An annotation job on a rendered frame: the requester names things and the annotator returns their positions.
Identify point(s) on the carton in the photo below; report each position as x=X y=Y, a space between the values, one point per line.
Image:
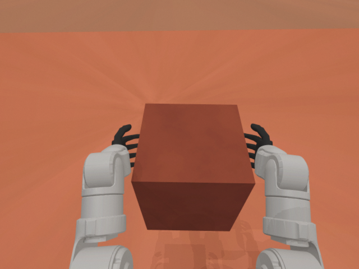
x=192 y=169

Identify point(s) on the left robot hand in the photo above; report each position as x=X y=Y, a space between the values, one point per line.
x=120 y=140

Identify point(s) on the robot right upper arm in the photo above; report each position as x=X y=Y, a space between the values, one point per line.
x=274 y=258

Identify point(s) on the right robot hand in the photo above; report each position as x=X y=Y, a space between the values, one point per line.
x=264 y=140

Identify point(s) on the robot left forearm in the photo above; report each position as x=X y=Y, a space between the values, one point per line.
x=102 y=215

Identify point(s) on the robot left upper arm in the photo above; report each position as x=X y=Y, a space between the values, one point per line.
x=104 y=257

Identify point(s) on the robot right forearm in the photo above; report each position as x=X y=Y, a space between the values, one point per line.
x=287 y=192

